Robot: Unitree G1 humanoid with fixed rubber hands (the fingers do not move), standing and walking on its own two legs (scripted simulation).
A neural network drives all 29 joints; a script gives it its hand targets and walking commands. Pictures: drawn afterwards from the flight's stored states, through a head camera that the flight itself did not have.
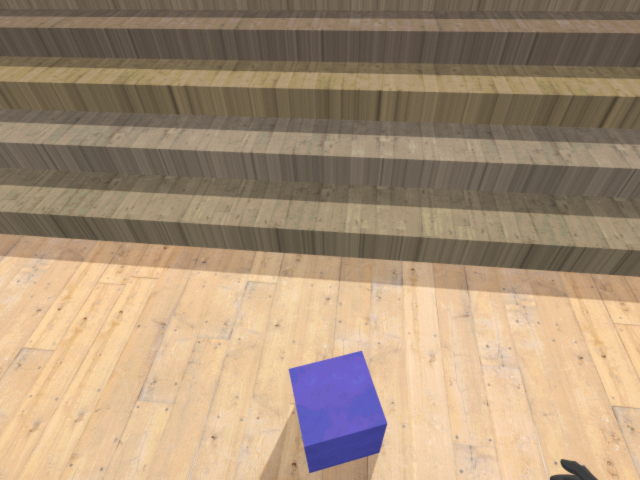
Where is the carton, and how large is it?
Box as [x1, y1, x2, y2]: [289, 351, 386, 472]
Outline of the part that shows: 361,351 289,369 309,472 373,454 379,451 386,426 386,421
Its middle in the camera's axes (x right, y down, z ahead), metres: +0.04 +0.50 +1.09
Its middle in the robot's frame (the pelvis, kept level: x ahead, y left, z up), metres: +0.44 -0.01 -0.66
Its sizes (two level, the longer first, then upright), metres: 0.210 0.200 0.250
